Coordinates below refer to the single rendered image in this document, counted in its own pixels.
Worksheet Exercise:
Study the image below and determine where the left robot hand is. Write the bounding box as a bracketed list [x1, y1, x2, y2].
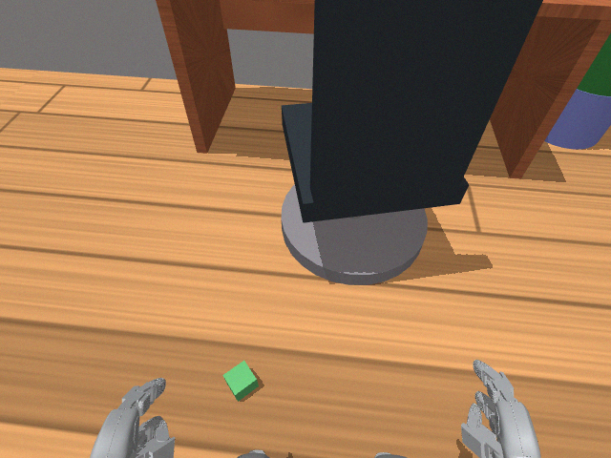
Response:
[90, 378, 175, 458]

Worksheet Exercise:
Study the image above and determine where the potted plant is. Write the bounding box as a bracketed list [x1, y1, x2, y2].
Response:
[544, 33, 611, 149]

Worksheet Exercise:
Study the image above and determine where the small box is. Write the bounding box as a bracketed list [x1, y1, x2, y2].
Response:
[222, 361, 259, 401]

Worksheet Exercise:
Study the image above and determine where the desk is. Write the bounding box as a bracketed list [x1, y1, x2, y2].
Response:
[156, 0, 611, 179]

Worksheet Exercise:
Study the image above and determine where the office chair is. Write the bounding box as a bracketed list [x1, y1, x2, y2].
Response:
[282, 0, 543, 285]

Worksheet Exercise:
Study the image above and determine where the right robot hand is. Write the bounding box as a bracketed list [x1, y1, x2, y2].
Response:
[461, 360, 541, 458]

